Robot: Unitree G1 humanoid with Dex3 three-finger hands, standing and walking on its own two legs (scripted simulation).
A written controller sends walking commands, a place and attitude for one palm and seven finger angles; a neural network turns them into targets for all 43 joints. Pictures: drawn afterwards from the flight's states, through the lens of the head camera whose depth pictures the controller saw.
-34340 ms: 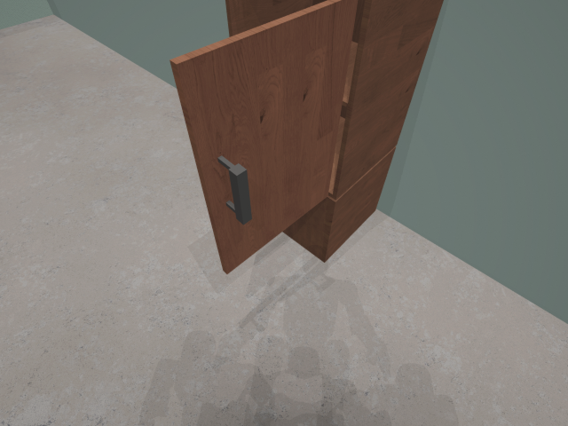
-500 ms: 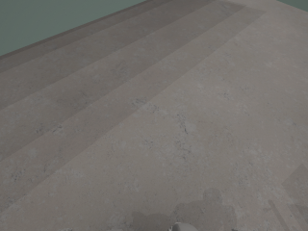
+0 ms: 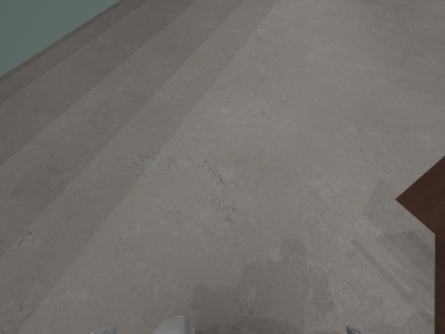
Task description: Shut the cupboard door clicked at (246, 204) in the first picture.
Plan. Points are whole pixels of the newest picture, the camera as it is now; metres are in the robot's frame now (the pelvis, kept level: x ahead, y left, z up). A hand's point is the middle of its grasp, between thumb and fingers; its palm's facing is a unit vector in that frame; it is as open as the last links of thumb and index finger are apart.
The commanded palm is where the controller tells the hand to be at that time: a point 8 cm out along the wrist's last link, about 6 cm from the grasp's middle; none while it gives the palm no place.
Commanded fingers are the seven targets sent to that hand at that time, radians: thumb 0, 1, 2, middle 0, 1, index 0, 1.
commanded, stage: turn to face it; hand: left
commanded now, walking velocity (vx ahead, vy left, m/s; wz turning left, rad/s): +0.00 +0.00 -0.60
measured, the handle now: out of the picture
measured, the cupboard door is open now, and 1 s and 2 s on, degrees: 59 59 59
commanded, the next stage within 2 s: take the last steps up to it in 1.42 s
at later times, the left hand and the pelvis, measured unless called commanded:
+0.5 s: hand (161, 296) +0.20 +0.15 -0.15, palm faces -0.32 -0.90 -0.29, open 7.4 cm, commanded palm none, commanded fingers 0.00 0.90 0.90 -0.20 -0.30 -0.20 -0.30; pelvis +0.02 -0.02 -0.01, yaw -18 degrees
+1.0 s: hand (180, 268) +0.26 +0.11 -0.16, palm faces -0.55 -0.80 -0.22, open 7.4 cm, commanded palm none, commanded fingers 0.00 0.90 0.90 -0.20 -0.30 -0.20 -0.30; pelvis +0.06 -0.01 +0.00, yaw -37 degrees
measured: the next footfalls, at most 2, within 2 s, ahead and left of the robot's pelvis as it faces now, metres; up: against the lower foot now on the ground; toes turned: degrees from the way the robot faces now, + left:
left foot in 0.08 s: +0.06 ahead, +0.13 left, +0.00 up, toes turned +0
right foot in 0.42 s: +0.01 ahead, -0.14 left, +0.00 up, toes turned -20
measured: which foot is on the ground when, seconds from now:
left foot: up 0.00-0.06, down 0.08-0.42, up 0.44-0.78, down 0.80-1.00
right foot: down 0.00-0.06, up 0.08-0.40, down 0.42-0.80, up 0.82-1.00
